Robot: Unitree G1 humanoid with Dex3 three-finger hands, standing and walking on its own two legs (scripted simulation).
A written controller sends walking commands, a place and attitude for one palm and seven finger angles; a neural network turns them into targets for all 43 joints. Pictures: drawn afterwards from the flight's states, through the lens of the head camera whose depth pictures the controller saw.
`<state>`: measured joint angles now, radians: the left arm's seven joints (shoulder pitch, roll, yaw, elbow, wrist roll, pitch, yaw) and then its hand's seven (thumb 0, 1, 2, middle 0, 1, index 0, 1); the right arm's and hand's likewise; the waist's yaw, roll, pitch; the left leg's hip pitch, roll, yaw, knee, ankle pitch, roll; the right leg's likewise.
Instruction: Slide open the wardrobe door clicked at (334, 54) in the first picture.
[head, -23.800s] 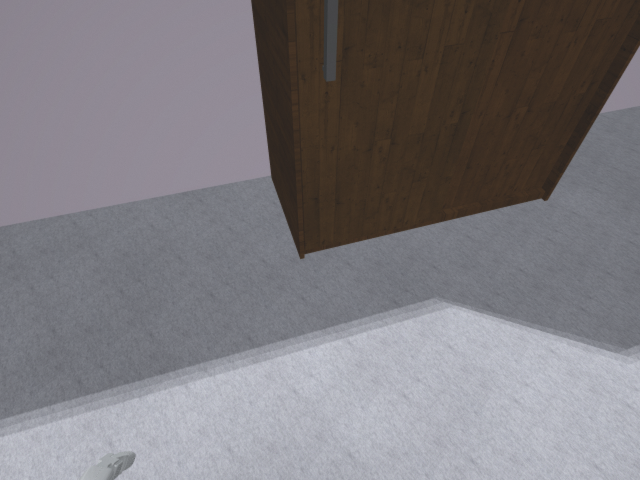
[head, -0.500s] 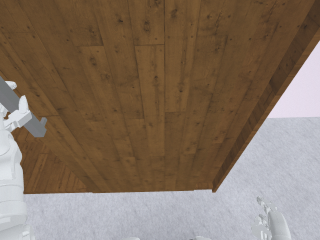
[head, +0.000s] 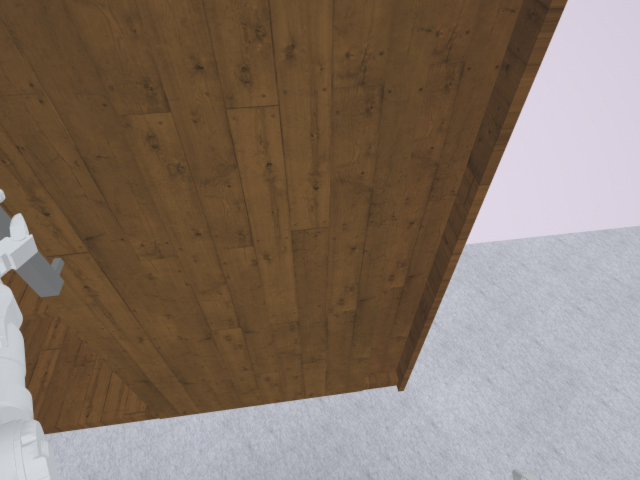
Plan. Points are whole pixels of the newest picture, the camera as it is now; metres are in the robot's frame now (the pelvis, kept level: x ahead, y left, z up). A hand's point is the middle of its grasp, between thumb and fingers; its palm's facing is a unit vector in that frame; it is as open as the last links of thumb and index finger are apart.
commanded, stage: stop walking and hold the door there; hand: left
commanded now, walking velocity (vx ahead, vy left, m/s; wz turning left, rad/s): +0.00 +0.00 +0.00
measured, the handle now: (8, 222) +0.39 +0.42 +0.12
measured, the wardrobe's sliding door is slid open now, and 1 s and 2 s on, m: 0.46 0.46 0.46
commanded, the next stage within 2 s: none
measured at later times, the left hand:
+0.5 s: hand (17, 242) +0.36 +0.38 +0.13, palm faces +0.60 -0.75 -0.28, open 6.5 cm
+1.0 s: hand (12, 247) +0.35 +0.39 +0.12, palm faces +0.41 -0.86 -0.30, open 6.0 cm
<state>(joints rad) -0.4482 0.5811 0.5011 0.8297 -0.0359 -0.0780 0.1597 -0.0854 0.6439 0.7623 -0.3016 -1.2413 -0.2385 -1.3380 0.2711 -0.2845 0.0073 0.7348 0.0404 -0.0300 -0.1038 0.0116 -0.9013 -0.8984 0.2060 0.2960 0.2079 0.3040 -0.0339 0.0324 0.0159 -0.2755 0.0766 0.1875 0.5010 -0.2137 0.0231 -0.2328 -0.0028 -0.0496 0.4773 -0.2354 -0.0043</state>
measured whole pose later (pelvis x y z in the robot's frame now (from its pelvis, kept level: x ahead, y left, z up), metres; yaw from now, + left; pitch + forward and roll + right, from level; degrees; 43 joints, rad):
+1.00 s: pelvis -0.07 +0.11 +0.00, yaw +4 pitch +0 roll +4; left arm -0.69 0.43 0.31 0.82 -0.03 -0.14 0.07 -0.13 0.65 0.74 -0.34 -1.34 -0.35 -1.38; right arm 0.18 -0.29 0.02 0.72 0.04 -0.02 -0.02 0.01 -0.90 -0.90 0.20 0.30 0.21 0.30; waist -0.03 0.04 0.18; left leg -0.57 -0.04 0.02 1.14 -0.39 -0.05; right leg -0.23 -0.15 -0.16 0.58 -0.35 0.00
